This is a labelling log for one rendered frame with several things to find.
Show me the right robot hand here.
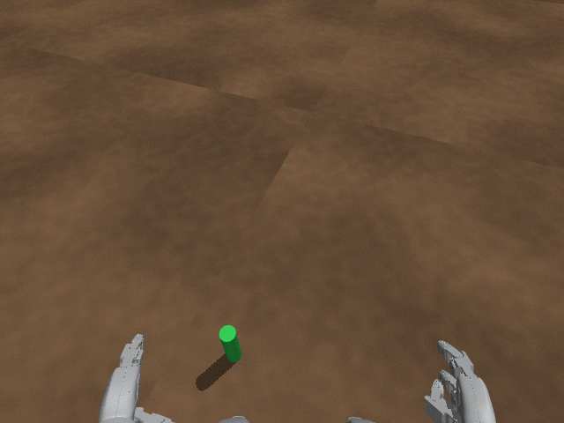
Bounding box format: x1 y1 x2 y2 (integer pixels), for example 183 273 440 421
425 340 496 423

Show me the left robot hand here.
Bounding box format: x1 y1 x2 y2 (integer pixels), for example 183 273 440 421
98 333 174 423

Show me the can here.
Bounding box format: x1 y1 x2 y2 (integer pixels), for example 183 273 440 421
219 325 241 362

